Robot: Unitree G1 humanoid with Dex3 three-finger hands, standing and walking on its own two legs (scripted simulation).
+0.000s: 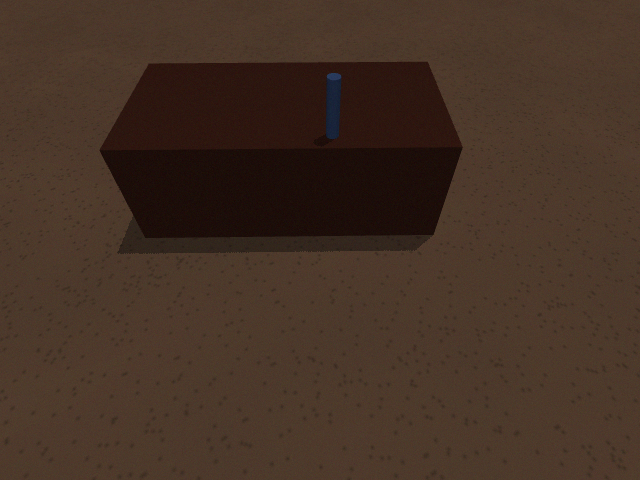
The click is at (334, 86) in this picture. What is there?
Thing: slim round
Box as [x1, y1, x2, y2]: [326, 73, 340, 138]
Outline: 330,73 327,75 326,88 326,136 329,138 335,138 338,136 340,75 337,73
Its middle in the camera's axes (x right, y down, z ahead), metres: +0.04 -0.42 +1.28
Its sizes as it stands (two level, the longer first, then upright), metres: 0.045 0.045 0.212
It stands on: a support 0.45 m high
